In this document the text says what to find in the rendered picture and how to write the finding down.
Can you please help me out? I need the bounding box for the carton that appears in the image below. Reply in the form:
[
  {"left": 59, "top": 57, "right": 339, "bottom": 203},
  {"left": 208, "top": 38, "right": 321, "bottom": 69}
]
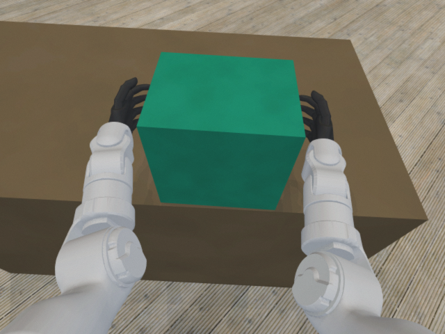
[{"left": 137, "top": 52, "right": 306, "bottom": 210}]

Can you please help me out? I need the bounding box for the robot right forearm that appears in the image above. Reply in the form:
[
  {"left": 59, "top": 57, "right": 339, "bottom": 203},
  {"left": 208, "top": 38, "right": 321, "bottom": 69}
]
[{"left": 301, "top": 138, "right": 375, "bottom": 275}]

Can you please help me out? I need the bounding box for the pedestal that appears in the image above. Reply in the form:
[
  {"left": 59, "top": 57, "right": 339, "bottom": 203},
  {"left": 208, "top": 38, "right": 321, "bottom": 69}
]
[{"left": 0, "top": 21, "right": 428, "bottom": 288}]

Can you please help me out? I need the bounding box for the left robot upper arm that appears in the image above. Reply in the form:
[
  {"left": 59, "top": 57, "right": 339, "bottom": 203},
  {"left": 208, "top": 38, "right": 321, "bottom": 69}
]
[{"left": 0, "top": 225, "right": 147, "bottom": 334}]

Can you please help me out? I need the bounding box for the robot right hand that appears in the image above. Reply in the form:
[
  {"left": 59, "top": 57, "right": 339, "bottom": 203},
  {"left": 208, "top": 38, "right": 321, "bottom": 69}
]
[{"left": 299, "top": 90, "right": 334, "bottom": 142}]

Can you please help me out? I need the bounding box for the robot left forearm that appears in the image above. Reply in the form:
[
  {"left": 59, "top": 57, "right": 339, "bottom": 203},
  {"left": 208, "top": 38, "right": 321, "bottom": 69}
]
[{"left": 55, "top": 122, "right": 135, "bottom": 289}]

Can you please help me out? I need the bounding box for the robot left hand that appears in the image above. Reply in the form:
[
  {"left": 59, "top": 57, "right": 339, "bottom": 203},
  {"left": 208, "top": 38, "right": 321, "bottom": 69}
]
[{"left": 109, "top": 77, "right": 150, "bottom": 133}]

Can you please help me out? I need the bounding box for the right robot upper arm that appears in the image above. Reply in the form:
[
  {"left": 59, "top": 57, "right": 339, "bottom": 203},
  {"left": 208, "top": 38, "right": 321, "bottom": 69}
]
[{"left": 292, "top": 251, "right": 436, "bottom": 334}]

